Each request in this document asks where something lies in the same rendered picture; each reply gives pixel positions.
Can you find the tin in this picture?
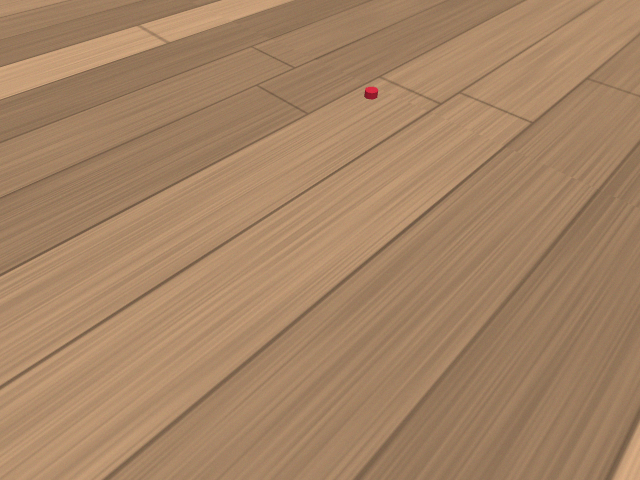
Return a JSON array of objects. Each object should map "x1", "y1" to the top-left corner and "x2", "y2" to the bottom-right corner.
[{"x1": 365, "y1": 87, "x2": 378, "y2": 99}]

